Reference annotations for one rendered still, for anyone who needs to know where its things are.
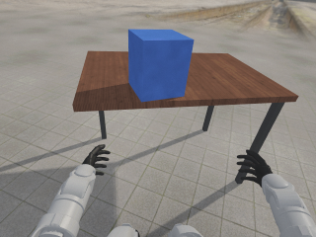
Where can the robot right thigh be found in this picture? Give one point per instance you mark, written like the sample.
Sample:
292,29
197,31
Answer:
183,231

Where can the robot thigh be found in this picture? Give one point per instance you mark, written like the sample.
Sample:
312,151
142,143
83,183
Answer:
183,231
123,231

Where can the left robot hand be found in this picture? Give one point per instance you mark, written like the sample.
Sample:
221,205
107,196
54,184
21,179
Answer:
93,157

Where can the table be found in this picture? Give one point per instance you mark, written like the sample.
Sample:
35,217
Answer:
214,79

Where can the right robot hand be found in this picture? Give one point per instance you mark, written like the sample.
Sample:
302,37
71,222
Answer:
258,163

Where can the carton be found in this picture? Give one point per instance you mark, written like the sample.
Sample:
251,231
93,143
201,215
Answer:
158,63

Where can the left robot forearm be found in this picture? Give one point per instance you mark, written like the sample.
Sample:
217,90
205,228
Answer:
65,212

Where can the right robot forearm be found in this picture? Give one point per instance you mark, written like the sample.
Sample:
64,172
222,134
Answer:
291,215

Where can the robot left thigh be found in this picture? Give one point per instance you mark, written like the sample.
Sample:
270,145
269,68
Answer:
123,231

